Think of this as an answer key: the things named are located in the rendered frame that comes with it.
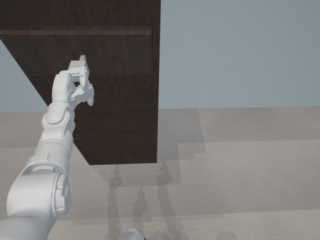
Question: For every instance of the left robot hand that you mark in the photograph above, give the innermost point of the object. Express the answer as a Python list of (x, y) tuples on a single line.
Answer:
[(64, 90)]

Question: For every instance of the cabinet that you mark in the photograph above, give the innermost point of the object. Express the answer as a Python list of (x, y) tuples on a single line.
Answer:
[(121, 127)]

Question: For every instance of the handle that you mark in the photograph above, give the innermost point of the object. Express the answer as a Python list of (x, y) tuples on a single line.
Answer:
[(79, 63)]

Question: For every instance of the drawer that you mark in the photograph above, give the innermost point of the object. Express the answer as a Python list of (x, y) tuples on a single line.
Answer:
[(109, 50)]

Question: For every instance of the left robot shin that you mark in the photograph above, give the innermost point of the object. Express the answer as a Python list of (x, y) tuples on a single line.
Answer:
[(133, 230)]

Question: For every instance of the left robot forearm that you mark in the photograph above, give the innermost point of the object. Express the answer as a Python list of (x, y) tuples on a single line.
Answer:
[(55, 145)]

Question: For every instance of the left robot upper arm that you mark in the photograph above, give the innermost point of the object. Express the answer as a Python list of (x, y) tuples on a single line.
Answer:
[(36, 201)]

